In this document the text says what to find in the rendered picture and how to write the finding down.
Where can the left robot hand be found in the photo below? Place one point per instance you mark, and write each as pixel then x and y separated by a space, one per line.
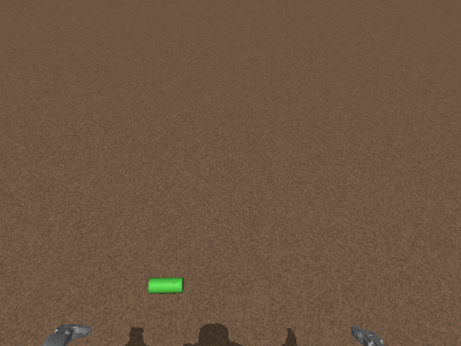
pixel 65 333

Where can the right robot hand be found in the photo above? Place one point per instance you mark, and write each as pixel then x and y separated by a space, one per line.
pixel 365 337

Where can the can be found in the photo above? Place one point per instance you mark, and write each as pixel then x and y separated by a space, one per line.
pixel 166 285

